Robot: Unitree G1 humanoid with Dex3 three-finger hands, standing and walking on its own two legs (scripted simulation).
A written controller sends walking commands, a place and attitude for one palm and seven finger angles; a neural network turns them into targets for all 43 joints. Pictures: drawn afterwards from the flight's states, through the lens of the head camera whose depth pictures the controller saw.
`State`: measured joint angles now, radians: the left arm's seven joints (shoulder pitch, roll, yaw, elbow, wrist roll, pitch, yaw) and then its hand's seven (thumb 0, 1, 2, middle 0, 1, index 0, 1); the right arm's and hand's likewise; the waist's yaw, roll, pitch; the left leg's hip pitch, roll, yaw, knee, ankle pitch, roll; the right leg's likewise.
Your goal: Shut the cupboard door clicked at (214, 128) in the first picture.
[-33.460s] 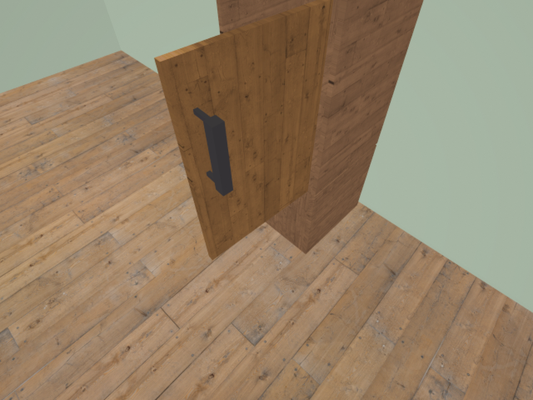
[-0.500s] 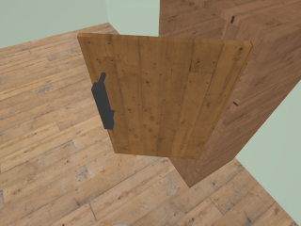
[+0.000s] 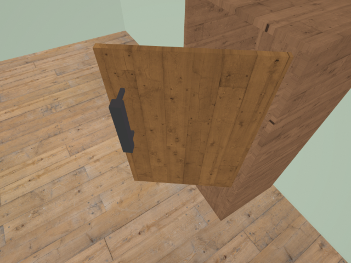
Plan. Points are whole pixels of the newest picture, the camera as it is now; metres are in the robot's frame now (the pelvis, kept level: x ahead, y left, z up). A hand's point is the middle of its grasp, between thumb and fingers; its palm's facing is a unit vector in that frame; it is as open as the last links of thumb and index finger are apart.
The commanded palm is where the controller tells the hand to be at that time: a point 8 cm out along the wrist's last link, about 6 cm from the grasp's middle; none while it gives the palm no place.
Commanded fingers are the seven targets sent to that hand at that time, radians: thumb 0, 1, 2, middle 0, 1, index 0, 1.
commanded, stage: come to a stop and stand still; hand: left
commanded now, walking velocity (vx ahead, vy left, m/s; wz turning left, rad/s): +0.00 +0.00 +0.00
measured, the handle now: (125, 122) +0.43 +0.17 +0.06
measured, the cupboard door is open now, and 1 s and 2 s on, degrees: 55 55 55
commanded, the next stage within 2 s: look again from close up in 0.66 s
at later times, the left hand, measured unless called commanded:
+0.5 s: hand out of the picture -0.07 +0.20 -0.18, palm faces +0.06 -0.98 -0.19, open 7.4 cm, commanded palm none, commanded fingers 0.00 0.90 0.90 -0.20 -0.30 -0.20 -0.30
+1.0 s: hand out of the picture -0.10 +0.19 -0.18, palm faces +0.09 -0.99 -0.15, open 7.3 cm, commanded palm none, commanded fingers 0.00 0.90 0.90 -0.20 -0.30 -0.20 -0.30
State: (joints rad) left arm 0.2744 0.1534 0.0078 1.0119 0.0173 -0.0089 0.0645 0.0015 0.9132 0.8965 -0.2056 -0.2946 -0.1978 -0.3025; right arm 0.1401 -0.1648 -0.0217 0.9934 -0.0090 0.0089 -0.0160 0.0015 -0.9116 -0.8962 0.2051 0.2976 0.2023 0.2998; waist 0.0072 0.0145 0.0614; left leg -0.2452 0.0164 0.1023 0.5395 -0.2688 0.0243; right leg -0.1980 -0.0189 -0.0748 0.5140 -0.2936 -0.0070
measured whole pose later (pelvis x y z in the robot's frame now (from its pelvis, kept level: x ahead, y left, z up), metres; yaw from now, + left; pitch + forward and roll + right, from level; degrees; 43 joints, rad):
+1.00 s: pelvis -0.05 +0.04 +0.00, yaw +3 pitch -1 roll -1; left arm 0.40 0.13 -0.01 1.09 0.02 -0.01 0.04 0.00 0.91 0.90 -0.20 -0.29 -0.20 -0.30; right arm 0.28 -0.16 -0.01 1.09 -0.01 0.00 -0.01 0.01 -0.92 -0.90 0.20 0.30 0.20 0.30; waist 0.01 -0.02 -0.01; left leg -0.27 -0.06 0.08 0.42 -0.14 0.09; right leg -0.24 -0.03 0.02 0.46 -0.20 0.02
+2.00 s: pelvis -0.01 +0.00 +0.01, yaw +2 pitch -1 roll +0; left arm 0.33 0.13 -0.02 1.08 0.01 -0.02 0.04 0.00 0.92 0.90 -0.20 -0.29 -0.20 -0.30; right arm 0.25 -0.14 0.00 1.13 -0.01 -0.01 -0.02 0.01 -0.92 -0.90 0.20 0.30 0.20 0.30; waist 0.00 -0.02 0.03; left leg -0.21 -0.01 0.06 0.41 -0.18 0.03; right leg -0.16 0.03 0.00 0.41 -0.23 -0.02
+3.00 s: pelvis -0.02 +0.03 +0.01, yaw +3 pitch -2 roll +0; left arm 0.33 0.18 -0.03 1.09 0.01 -0.01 0.04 0.00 0.91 0.90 -0.20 -0.29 -0.20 -0.30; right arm 0.24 -0.17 0.01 1.11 -0.01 -0.02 -0.01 0.01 -0.90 -0.90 0.20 0.30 0.20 0.30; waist 0.00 -0.03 0.02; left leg -0.20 -0.06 0.07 0.40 -0.17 0.09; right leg -0.16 -0.02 0.01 0.42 -0.23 0.03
